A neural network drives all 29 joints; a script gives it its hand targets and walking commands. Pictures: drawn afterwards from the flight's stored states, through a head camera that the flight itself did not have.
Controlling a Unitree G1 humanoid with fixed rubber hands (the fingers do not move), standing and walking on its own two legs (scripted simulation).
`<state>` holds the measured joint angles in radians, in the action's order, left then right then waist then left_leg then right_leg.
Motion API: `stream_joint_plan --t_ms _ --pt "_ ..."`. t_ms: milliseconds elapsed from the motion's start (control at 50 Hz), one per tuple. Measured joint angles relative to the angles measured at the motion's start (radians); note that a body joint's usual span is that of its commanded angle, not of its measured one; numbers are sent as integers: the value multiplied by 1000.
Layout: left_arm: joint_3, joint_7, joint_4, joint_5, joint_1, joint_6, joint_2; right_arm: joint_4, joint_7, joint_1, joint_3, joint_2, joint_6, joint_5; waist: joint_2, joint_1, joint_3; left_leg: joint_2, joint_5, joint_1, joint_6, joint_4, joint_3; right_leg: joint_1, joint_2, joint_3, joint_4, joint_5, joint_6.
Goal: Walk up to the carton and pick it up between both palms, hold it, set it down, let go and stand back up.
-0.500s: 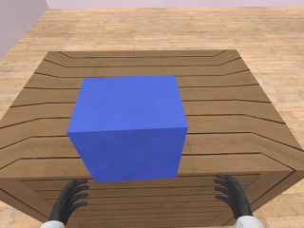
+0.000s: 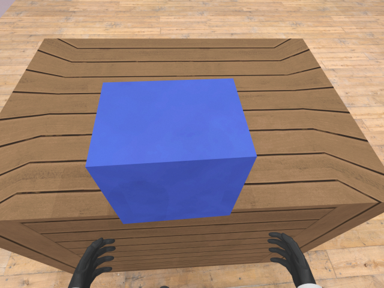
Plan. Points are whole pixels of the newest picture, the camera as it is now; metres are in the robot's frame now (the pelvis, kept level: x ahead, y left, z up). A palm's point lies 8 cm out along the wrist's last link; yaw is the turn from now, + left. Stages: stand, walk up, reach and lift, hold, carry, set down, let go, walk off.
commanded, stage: set down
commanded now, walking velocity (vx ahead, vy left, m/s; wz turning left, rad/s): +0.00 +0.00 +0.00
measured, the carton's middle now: (173, 156) +0.35 +0.06 +0.09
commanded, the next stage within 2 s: let go in 0.64 s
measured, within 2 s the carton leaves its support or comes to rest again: neither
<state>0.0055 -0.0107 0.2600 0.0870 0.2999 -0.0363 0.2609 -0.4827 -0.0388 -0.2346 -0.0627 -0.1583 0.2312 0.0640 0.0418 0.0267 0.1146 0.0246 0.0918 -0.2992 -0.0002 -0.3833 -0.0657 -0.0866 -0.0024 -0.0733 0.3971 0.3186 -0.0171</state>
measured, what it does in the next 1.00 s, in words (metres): stands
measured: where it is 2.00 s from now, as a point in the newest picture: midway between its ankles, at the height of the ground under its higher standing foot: outside the picture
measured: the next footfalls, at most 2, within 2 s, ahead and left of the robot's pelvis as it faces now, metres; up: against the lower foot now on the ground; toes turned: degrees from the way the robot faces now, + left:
none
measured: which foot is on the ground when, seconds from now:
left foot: down 0.00-1.00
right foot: down 0.00-1.00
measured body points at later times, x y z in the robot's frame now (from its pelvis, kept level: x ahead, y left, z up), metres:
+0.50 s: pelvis -0.01 -0.01 +0.00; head +0.00 +0.01 +0.45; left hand +0.17 +0.22 -0.09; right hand +0.19 -0.22 -0.08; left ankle +0.07 +0.12 -0.74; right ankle -0.07 -0.14 -0.74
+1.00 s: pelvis +0.01 -0.02 +0.00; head +0.02 -0.01 +0.45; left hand +0.18 +0.21 -0.09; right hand +0.19 -0.25 -0.09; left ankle +0.07 +0.12 -0.74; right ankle -0.07 -0.14 -0.74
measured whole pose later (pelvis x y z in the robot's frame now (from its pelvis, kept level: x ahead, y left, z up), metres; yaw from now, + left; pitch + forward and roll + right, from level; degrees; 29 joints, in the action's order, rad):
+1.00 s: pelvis +0.01 -0.02 +0.00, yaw +1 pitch -3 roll +1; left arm 0.01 0.00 0.53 0.01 0.18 -0.09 0.23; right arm -0.77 0.01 -0.12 -0.01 -0.21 0.21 0.00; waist 0.04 0.01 0.08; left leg 0.03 0.11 -0.22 0.02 -0.38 -0.05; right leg -0.01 0.00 -0.06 0.41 0.35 0.01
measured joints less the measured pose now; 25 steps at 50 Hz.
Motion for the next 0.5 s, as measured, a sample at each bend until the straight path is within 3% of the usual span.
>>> stream_joint_plan --t_ms 260,500 --pt "30 35 158 -43 -103 -75 -41 -169 52 102 38 -28 -48 -28 1 -10 -33 0 7 29 -2 -19 -2 25 -1 -1 26 10 0" --pt "24 35 235 -59 -146 -90 -49 -240 56 144 71 -4 -72 -74 -1 -12 -37 0 1 56 7 -15 9 43 3 9 51 24 10"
